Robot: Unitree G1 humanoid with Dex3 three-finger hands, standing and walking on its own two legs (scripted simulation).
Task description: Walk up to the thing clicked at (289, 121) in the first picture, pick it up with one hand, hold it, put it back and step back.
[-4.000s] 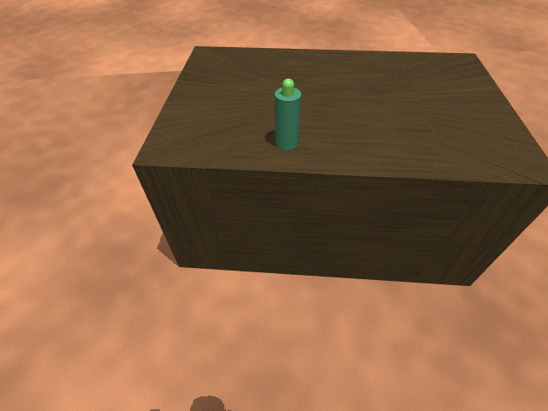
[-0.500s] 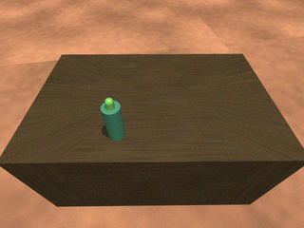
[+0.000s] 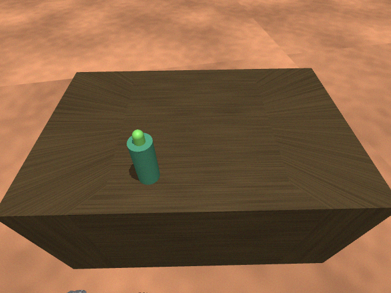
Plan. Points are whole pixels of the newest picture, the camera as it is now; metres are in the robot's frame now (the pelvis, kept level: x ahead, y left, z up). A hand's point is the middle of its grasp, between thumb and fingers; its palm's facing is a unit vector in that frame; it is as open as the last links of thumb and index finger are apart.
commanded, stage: stand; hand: left
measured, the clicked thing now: (143, 155) +0.49 +0.19 -0.08
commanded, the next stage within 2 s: none
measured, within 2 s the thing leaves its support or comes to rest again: neither
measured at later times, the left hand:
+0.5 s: hand out of the picture +0.05 +0.24 -0.16, palm faces -0.03 -0.94 -0.33, open 7.4 cm
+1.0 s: hand out of the picture +0.07 +0.24 -0.16, palm faces -0.03 -0.94 -0.34, open 7.4 cm
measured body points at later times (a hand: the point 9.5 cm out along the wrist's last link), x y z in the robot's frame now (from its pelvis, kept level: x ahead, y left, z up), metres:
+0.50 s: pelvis -0.01 -0.01 +0.00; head -0.01 -0.01 +0.45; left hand +0.05 +0.29 -0.13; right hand +0.07 -0.31 -0.13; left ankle +0.01 +0.11 -0.75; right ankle -0.02 -0.14 -0.75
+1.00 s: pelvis +0.00 -0.01 +0.00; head +0.01 -0.01 +0.45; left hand +0.07 +0.29 -0.13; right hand +0.08 -0.31 -0.13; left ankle +0.01 +0.11 -0.75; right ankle -0.02 -0.14 -0.75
